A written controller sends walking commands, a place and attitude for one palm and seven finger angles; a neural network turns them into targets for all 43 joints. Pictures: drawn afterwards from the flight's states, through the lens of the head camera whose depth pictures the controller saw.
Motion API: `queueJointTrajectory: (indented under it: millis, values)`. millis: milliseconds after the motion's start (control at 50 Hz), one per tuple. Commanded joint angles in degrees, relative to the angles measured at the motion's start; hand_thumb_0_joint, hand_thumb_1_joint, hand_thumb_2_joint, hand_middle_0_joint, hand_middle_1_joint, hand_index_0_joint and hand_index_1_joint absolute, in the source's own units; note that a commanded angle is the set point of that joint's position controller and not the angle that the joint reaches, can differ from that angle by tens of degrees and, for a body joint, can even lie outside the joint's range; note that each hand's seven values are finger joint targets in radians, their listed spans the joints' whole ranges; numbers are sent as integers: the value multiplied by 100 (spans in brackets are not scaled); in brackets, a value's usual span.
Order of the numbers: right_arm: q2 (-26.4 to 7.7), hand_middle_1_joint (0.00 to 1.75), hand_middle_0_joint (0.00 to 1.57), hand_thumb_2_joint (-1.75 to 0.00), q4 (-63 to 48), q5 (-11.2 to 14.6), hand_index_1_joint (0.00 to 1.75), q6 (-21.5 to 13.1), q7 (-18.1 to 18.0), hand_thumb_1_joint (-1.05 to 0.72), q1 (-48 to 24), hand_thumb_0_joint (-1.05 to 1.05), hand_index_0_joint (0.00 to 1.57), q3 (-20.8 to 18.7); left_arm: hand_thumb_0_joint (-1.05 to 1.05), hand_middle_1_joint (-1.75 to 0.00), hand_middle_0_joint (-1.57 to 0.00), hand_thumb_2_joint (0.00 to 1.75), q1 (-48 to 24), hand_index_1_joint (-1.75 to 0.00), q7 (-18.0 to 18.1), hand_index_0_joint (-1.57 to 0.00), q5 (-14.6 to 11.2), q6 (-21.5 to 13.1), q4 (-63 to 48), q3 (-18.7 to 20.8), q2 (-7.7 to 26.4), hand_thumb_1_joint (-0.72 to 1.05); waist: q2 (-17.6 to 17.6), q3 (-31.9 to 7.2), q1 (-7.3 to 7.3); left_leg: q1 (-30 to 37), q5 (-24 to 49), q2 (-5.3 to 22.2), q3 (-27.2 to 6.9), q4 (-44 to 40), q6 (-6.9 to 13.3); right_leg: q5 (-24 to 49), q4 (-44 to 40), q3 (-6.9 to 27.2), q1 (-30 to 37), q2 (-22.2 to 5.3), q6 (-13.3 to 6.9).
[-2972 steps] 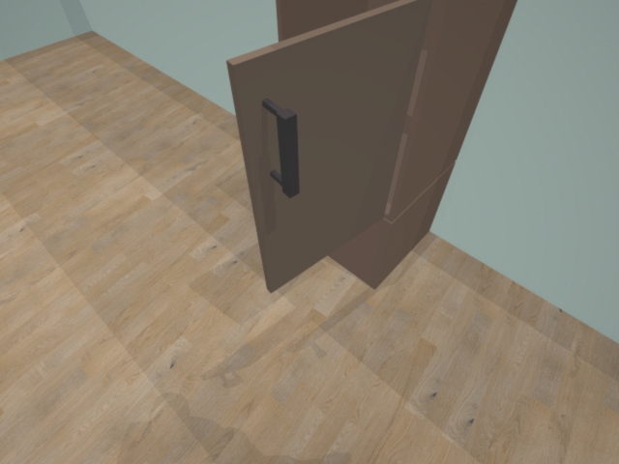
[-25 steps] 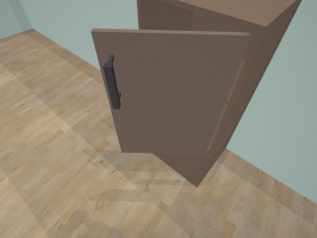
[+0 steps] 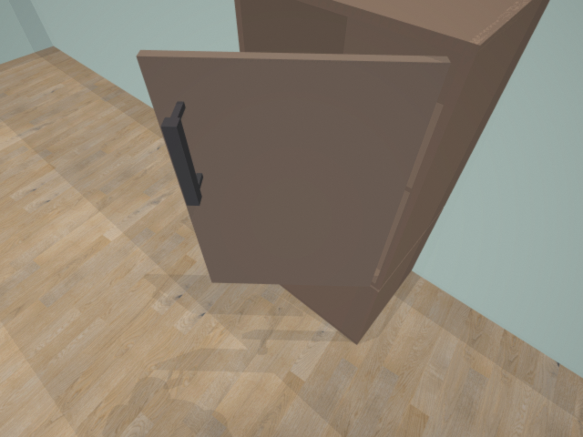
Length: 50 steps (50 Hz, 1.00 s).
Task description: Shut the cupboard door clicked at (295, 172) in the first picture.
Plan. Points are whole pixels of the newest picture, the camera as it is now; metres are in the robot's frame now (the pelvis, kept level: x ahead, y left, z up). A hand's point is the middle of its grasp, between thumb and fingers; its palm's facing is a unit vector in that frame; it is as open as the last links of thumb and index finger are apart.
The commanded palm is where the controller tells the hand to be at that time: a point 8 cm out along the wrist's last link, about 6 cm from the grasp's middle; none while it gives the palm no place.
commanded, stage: come to a stop and stand still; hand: left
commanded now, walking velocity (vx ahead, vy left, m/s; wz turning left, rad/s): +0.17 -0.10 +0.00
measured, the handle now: (187, 156) +0.48 +0.20 +0.11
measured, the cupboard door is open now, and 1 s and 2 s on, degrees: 39 39 39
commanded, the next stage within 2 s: look again from close up in 1.08 s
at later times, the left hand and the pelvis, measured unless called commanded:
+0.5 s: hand out of the picture +0.09 +0.17 -0.16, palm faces +0.05 -0.97 -0.25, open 7.4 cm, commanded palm none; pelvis +0.03 -0.02 +0.01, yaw -1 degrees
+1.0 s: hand out of the picture +0.05 +0.13 -0.16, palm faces -0.03 -0.97 -0.24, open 7.4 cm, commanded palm none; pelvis +0.00 -0.05 +0.00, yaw -2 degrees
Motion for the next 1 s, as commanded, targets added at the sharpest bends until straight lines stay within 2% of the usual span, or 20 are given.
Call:
queueJointTrajectory:
  millis: [0,60,120,140,160,180,240,460,480,500,520,540,560,600,620,660,700,760,840,980]
  values:
    - [-341,30,20,-90,-686,8,30,-237,-3,-90,-757,0,20,-83,0,-30,-20,90,1320,-30,125,-20,31,-205,158,210,807,90,-1381,408,414,-2011,-1290,7,275,1674,88,4217,-1116,1808,1173,-1652,-1124]
    - [-203,30,20,-90,-709,78,30,-277,9,-90,-921,0,20,-49,0,-30,-20,90,1322,-30,219,-20,73,-228,151,201,724,90,-503,325,366,-2002,-1205,46,257,1352,93,5957,-645,1374,1515,-1542,-1151]
    - [-125,30,20,-90,-275,121,30,-281,-75,-90,141,0,20,30,0,-30,-20,90,606,-30,240,-20,-53,-203,7,113,711,90,-375,-279,-298,580,1334,-225,362,-843,37,6122,250,523,405,-847,-473]
    - [-435,30,20,-90,-100,111,30,-315,-130,-90,653,0,20,-59,0,-30,-20,90,556,-30,233,-20,-101,-186,-73,109,625,90,-71,-580,-461,1840,3515,351,-133,-603,294,4974,841,286,-443,-534,-140]
    - [-922,30,20,-90,-115,109,30,-330,-184,-90,944,0,20,-140,0,-30,-20,90,513,-30,242,-20,-205,-185,-167,111,584,90,926,-962,-495,2338,6137,1551,-1367,-565,1026,2264,1732,15,-1066,-186,143]
    - [-1013,30,20,-90,-157,186,30,-277,-202,-90,766,0,20,-137,0,-30,-20,90,506,-30,273,-20,-198,-165,-255,110,567,90,1125,-937,-289,2021,7417,2113,-1602,-958,1567,-1022,2274,125,-1104,-110,171]
    - [-571,30,20,-90,-334,126,30,-197,-231,-90,-136,0,20,-35,0,-30,-20,90,309,-30,284,-20,-52,70,-215,81,268,90,1068,342,-25,753,6208,1730,-850,-1247,1312,-902,2164,142,-1237,-449,208]
    - [-843,30,20,-90,-914,-20,30,45,-84,-90,-682,0,20,-324,0,-30,-20,90,219,-30,148,-20,-6,192,-670,243,196,90,687,-250,187,-17,2820,1365,-616,-1075,897,593,820,-348,-400,-265,195]
    - [-1207,30,20,-90,-1059,189,30,-124,-98,-90,-1118,0,20,-456,0,-30,-20,90,727,-30,281,-20,-59,14,-458,175,469,90,-347,-1085,490,831,3340,1388,-461,305,381,1614,-730,338,-374,-707,168]
    - [-622,30,20,-90,-1336,160,30,-53,65,-90,-489,0,20,-363,0,-30,-20,90,-44,-30,256,-20,30,-37,-1023,266,923,90,-1588,-889,-14,-330,305,242,90,659,42,2229,-909,1329,-120,-1371,-173]
    - [-419,30,20,-90,-1399,76,30,-9,95,-90,-615,0,20,-284,0,-30,-20,90,-62,-30,248,-20,16,-120,-1147,309,1017,90,-1015,-703,123,-644,-838,-36,1,1283,-31,3258,-836,1863,-146,-1839,-668]
    - [-237,30,20,-90,-1344,57,30,19,101,-90,-602,0,20,-236,0,-30,-20,90,-184,-30,250,-20,33,-208,-1098,241,1065,90,-73,-771,14,-465,-886,26,-113,1262,-83,3686,-720,1518,-109,-1911,-1000]
    - [-106,30,20,-90,-1353,52,30,10,142,-90,-585,0,20,-247,0,-30,-20,90,-258,-30,231,-20,80,-182,-1142,212,1119,90,314,-377,-98,-425,-761,-110,47,943,-84,4115,-448,1035,-342,-1474,-818]
    - [-351,30,20,-90,-1282,109,30,47,102,-90,-285,0,20,-240,0,-30,-20,90,-509,-30,241,-20,10,-208,-1143,244,1041,90,-1630,-511,-229,-287,-329,-19,-20,678,-26,3616,-429,852,-289,-1254,-694]
    - [-450,30,20,-90,-1246,117,30,27,75,-90,-105,0,20,-262,0,-30,-20,90,-729,-30,245,-20,-5,-183,-1226,222,996,90,-1734,-378,-326,84,-86,9,-76,259,0,2870,-490,658,-641,-1167,-597]
    - [-563,30,20,-90,-1089,87,30,-45,93,-90,-23,0,20,-233,0,-30,-20,90,-915,-30,208,-20,-24,-101,-1296,200,994,90,-331,187,-344,633,579,102,-232,-460,31,863,-543,497,-1559,-867,-315]
    - [-572,30,20,-90,-1082,4,30,-41,97,-90,-195,0,20,-163,0,-30,-20,90,-775,-30,191,-20,-38,36,-1256,152,823,90,752,965,-141,-475,-560,478,-948,-1432,228,-708,-598,271,-1454,-368,-79]
    - [-621,30,20,-90,-1074,-5,30,-36,85,-90,-223,0,20,-128,0,-30,-20,90,-312,-30,131,-20,-30,16,-1061,156,872,90,392,1004,60,-984,-1094,297,-902,-1611,204,-570,-815,409,-865,-390,-103]
    - [-472,30,20,-90,-851,-13,30,-5,76,-90,363,0,20,-107,0,-30,-20,90,-392,-30,108,-20,-45,-2,-1039,174,885,90,-443,518,-143,-35,-422,82,-398,-1023,86,-1369,-1426,725,-1389,-701,-217]
    - [-458,30,20,-90,-565,3,30,-64,54,-90,576,0,20,-50,0,-30,-20,90,-343,-30,90,-20,-79,-36,-857,158,791,90,-185,259,-112,-190,-498,165,-527,-1181,60,-1109,-1321,644,-1041,-688,-209]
